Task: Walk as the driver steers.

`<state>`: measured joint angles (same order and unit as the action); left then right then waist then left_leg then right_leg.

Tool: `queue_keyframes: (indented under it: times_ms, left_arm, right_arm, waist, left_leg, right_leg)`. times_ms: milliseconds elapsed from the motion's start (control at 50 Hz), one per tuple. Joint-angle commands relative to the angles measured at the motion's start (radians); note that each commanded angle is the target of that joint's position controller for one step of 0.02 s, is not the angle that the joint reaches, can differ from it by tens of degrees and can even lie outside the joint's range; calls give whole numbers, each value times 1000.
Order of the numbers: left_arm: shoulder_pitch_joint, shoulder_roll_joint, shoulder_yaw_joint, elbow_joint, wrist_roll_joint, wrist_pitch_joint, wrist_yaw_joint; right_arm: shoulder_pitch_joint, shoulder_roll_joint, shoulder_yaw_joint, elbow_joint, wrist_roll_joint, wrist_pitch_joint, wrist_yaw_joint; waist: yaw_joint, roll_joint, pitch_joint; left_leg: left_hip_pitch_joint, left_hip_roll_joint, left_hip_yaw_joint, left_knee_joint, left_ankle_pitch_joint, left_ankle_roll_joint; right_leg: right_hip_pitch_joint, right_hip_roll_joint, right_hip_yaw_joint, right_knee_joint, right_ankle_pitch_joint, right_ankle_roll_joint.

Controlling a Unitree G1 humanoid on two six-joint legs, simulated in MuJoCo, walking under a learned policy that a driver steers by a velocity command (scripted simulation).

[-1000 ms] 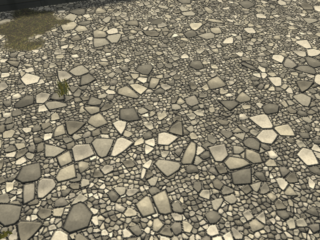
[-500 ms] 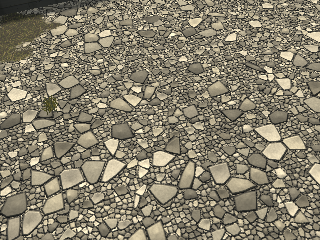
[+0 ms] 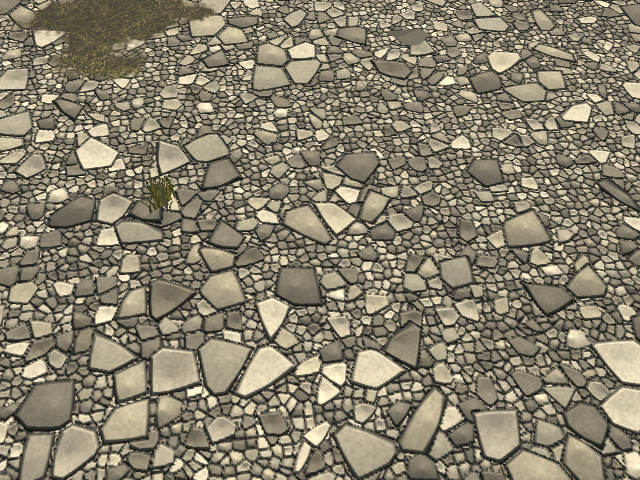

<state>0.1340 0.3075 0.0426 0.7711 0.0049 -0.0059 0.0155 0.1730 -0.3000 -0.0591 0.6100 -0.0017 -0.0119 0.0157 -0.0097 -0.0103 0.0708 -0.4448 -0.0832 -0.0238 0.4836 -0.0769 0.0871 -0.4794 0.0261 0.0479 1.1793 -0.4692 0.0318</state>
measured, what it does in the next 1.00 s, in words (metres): walks ahead, turning left: right foot, then left foot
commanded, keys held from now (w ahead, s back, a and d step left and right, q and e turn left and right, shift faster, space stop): q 0.10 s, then w+q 0.36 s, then w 0.54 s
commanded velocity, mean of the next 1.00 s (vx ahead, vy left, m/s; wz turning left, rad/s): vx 0.35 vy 0.00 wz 0.38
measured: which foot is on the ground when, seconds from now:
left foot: down 0.00-0.28, up 0.30-0.74, down 0.76-1.00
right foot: up 0.00-0.26, down 0.28-0.78, up 0.80-1.00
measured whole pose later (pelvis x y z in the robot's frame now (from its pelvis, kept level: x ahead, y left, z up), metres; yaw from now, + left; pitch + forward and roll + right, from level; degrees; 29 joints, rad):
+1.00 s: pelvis +0.32 +0.10 +0.02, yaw +23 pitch +1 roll +1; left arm 0.22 0.32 0.05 0.78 -0.01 -0.07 0.00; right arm 0.32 -0.26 -0.05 0.72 0.00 -0.07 0.03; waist -0.02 -0.04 0.02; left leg -0.15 -0.06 0.04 0.31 -0.18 0.06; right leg -0.64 -0.14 0.03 1.05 -0.20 0.02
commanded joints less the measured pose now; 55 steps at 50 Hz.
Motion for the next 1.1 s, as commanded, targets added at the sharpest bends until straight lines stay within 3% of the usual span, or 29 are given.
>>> queue_keyframes:
  times_ms: [20, 100, 140, 200, 240, 260, 280, 300, 320, 340, 360, 380, 440, 540, 620, 680, 720, 740, 760, 780, 800, 820, 840, 860, 880, 920, 960, 1020, 1100]
  left_arm:
    - [89, 86, 26, -42, 2, 8, 13]
    - [58, 75, 23, -46, 2, 10, 24]
    - [33, 80, 25, -58, -2, 6, 19]
    - [14, 89, 29, -74, -11, -19, 5]
    - [37, 88, 34, -71, -20, -41, -4]
    - [83, 85, 38, -56, -24, -51, -7]
    - [144, 105, 49, -36, -24, -57, -5]
    - [231, 169, 64, -22, -10, -60, 1]
    - [232, 249, 81, -20, 28, -61, -9]
    - [156, 211, 76, -46, 29, -71, -9]
    - [115, 154, 63, -59, 8, -74, 0]
    - [107, 127, 54, -66, -5, -74, 5]
    - [164, 107, 43, -48, 3, -80, 15]
    - [246, 110, 40, -8, 7, -79, 2]
    - [281, 145, 44, 30, -17, -69, -5]
    - [314, 170, 50, 61, -36, -59, -13]
    - [303, 194, 55, 75, -42, -53, -12]
    - [291, 193, 54, 80, -44, -51, -9]
    - [293, 172, 45, 72, -35, -58, -5]
    - [324, 69, 8, 13, -5, -76, -11]
    - [328, 53, 0, 24, -10, -102, -17]
    - [253, 137, 30, -2, -43, -112, -22]
    - [184, 131, 27, -22, -53, -115, -22]
    - [160, 113, 26, -22, -37, -114, -17]
    - [173, 106, 31, -16, -21, -104, -15]
    - [218, 64, 24, 2, -19, -82, -21]
    - [193, 52, 22, -8, -14, -67, -19]
    - [74, 38, 14, -47, -4, -71, -23]
    - [-65, 22, -2, -81, -21, -87, -50]
  right_arm:
    - [-15, -146, -45, -88, -11, 3, -17]
    - [1, -174, -59, -89, 1, 18, -42]
    - [-8, -172, -58, -95, 7, 27, -49]
    - [4, -174, -58, -96, 9, 32, -49]
    - [15, -166, -55, -94, 14, 34, -47]
    - [2, -157, -52, -95, 18, 37, -47]
    - [-4, -131, -44, -98, 21, 38, -48]
    - [17, -56, -24, -98, 21, 35, -47]
    - [-21, -59, -26, -154, 27, 17, -41]
    - [-31, -126, -41, -152, 16, 4, -35]
    - [-9, -150, -51, -129, 16, 2, -28]
    - [22, -142, -52, -101, 12, 4, -26]
    - [0, -88, -40, -100, 17, -7, -9]
    - [-87, -42, -19, -124, 23, -21, 1]
    - [-200, -7, 4, -153, 24, -39, 29]
    - [-226, -19, 3, -162, 30, -48, 43]
    - [-145, -63, -17, -146, 27, -51, 41]
    - [-3, -99, -40, -102, 25, -49, 34]
    - [154, -148, -64, -58, 22, -41, 19]
    - [299, -256, -85, -37, -3, -32, 1]
    - [315, -230, -71, -23, 5, -33, -1]
    - [248, -170, -47, -19, 3, -39, 5]
    - [191, -134, -37, -13, 9, -43, 6]
    - [134, -107, -27, -8, 9, -48, 10]
    - [92, -79, -20, -8, 2, -56, 13]
    - [59, -72, -22, 2, 0, -71, 14]
    - [58, -85, -26, 26, 3, -85, 12]
    - [91, -100, -30, 61, 5, -86, 1]
    - [148, -146, -41, 99, 12, -79, -12]
  waist:
    - [40, 95, -172]
    - [18, 115, -216]
    - [11, 141, -217]
    - [1, 188, -201]
    - [16, 186, -186]
    - [50, 174, -170]
    - [81, 141, -148]
    - [90, -25, -178]
    - [71, -233, -81]
    - [46, -195, -9]
    - [33, -167, 3]
    - [29, -144, -18]
    - [58, -117, -10]
    - [99, -105, 20]
    - [128, -108, 54]
    - [119, -124, 64]
    - [42, -146, -3]
    - [-44, -125, -96]
    - [-120, -104, -208]
    - [-139, 133, -393]
    - [-118, 243, -523]
    - [-113, 187, -370]
    - [-87, 155, -239]
    - [-52, 94, -157]
    - [-14, 110, -121]
    - [30, 114, -101]
    - [47, 90, -63]
    - [19, 66, -17]
    - [-37, 64, 10]
  left_leg:
    - [144, 233, -319, -192, 101, 168]
    - [148, 216, -334, -171, 18, 156]
    - [120, 193, -370, -203, -276, 138]
    - [111, 193, -435, -214, -453, 126]
    - [95, 185, -461, -195, -510, 112]
    - [48, 162, -456, -173, -548, 90]
    - [-48, 117, -421, -109, -576, 47]
    - [-180, 27, -275, 186, -584, -19]
    - [-412, -55, -147, 379, -488, -36]
    - [-459, 33, -173, 494, -394, -47]
    - [-472, 47, -162, 534, -313, -60]
    - [-454, 60, -140, 572, -263, -81]
    - [-445, 94, -91, 669, -128, -109]
    - [-407, 110, -66, 487, -22, -126]
    - [-293, 129, 35, 250, 5, -114]
    - [-185, 109, 73, 129, -72, -66]
    - [-12, 62, 99, 61, -98, -16]
    - [191, 33, 117, 5, -44, 20]
    - [469, 73, 65, 33, -18, 50]
    - [890, 360, -359, 41, -113, 179]
    - [909, 488, -724, -141, -192, 258]
    - [792, 451, -594, -165, -218, 213]
    - [645, 403, -439, -175, -165, 182]
    - [506, 352, -340, -207, -97, 163]
    - [407, 314, -272, -242, -32, 151]
    - [307, 296, -218, -309, 29, 167]
    - [267, 293, -164, -343, 102, 176]
    - [264, 266, -89, -358, 137, 158]
    - [285, 270, -28, -377, 63, 125]
  right_leg:
    - [-24, -27, 29, -127, 56, 26]
    - [9, -16, 48, -278, 126, 58]
    - [31, -11, 43, -348, 165, 55]
    - [81, 4, 29, -454, 133, 35]
    - [164, 12, 16, -572, 129, 6]
    - [255, 8, 4, -685, 182, -17]
    - [375, -40, 26, -784, 189, -49]
    - [511, -256, 236, -870, 19, -113]
    - [471, -408, 579, -988, -233, -219]
    - [421, -421, 579, -1002, -269, -246]
    - [430, -374, 478, -997, -209, -213]
    - [456, -330, 388, -990, -125, -178]
    - [443, -282, 198, -1011, 99, -161]
    - [451, -265, 58, -1036, 271, -189]
    - [445, -277, -3, -1043, 356, -196]
    - [477, -309, -12, -1013, 474, -192]
    - [505, -314, -41, -897, 822, -172]
    - [485, -282, -95, -736, 1012, -148]
    - [339, -246, -126, -530, 962, -113]
    - [-59, -128, -150, -124, 503, -45]
    - [-185, -24, 12, 88, -88, -31]
    - [-281, -86, 53, 156, -44, -40]
    - [-298, -129, 17, 132, 35, -52]
    - [-271, -157, 3, 67, 109, -49]
    - [-213, -182, 11, 16, 166, -46]
    - [-139, -187, 7, -16, 220, -29]
    - [-165, -189, 3, -81, 269, -9]
    - [-200, -181, -2, -292, 440, 4]
    - [-124, -130, -39, -539, 616, -18]
Velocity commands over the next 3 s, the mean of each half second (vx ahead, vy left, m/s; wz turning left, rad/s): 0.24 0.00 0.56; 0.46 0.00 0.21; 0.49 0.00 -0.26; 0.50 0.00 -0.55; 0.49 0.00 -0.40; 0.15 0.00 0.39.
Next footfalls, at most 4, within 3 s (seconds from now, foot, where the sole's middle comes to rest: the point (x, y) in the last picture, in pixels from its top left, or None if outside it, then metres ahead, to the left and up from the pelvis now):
0.28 right None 0.13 -0.16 -0.77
0.76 left None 0.31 0.20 -0.77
1.28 right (275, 348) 0.70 0.10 -0.77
1.76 left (172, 265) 0.92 0.36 -0.77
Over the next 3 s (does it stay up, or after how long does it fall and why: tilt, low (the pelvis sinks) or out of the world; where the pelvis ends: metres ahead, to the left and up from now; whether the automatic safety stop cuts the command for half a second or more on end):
stays up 1.32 0.15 0.01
